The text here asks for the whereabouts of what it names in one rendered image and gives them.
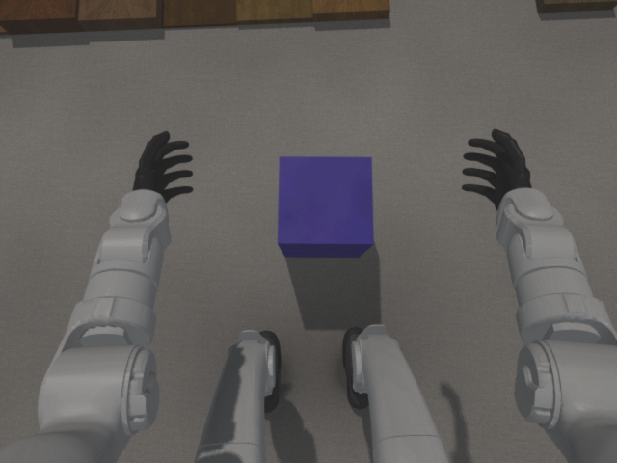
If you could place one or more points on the robot left upper arm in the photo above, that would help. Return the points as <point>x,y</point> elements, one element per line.
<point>94,400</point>

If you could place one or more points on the robot right hand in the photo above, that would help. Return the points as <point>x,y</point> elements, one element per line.
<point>509,166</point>

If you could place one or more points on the carton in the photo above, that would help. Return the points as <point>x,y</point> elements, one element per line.
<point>325,206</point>

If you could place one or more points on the robot left thigh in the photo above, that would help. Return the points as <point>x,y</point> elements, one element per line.
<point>234,430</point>

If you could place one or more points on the robot right thigh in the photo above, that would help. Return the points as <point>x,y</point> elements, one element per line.
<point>402,427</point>

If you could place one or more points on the robot left hand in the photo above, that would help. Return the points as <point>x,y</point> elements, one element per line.
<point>152,166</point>

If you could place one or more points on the left robot forearm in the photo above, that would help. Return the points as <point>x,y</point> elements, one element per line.
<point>117,308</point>

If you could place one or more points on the robot right upper arm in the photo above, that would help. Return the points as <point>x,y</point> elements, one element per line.
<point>570,390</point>

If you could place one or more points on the right robot forearm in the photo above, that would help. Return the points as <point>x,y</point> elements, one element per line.
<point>554,296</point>

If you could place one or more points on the robot thigh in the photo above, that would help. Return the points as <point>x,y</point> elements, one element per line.
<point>234,430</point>
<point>402,427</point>

